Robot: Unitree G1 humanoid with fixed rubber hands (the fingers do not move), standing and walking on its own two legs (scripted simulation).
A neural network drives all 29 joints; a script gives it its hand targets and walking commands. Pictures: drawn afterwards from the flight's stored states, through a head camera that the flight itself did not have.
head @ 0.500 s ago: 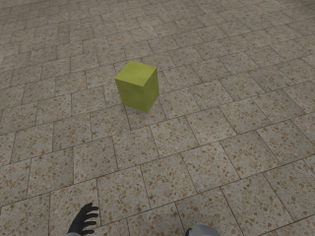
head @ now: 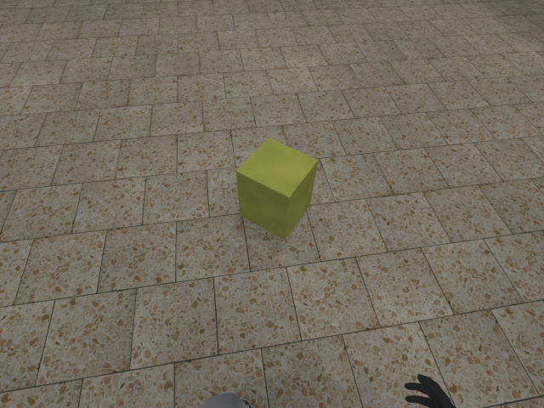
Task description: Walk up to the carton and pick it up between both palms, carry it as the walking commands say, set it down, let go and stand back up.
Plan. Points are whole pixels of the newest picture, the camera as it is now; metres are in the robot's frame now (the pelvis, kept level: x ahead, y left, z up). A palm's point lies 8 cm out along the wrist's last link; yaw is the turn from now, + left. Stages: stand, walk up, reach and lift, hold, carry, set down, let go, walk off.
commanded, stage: walk up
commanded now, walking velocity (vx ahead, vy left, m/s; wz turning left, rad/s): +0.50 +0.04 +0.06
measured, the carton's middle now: (276, 189) +1.00 +0.06 -0.61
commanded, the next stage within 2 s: none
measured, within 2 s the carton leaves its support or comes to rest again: neither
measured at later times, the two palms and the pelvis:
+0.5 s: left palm (190, 246) +0.41 +0.21 -0.11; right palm out of the picture +0.14 -0.21 -0.11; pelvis +0.25 +0.00 +0.01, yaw +2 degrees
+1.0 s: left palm (179, 237) +0.42 +0.24 -0.09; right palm (392, 201) +0.58 -0.22 -0.12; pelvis +0.49 +0.00 +0.03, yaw +0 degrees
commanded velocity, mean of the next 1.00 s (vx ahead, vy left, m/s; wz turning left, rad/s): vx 0.45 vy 0.05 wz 0.00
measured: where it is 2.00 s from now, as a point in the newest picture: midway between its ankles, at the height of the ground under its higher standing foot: (272, 285)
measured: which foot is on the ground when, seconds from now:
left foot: down 0.00-0.56, up 0.58-1.00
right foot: up 0.00-0.54, down 0.56-1.00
